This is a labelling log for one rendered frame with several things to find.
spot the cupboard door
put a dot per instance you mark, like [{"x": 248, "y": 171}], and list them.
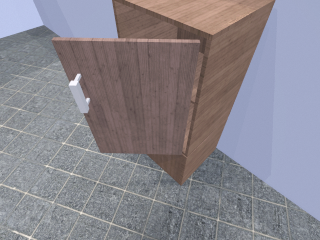
[{"x": 140, "y": 90}]

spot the handle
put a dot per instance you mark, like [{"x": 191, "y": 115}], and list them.
[{"x": 82, "y": 102}]

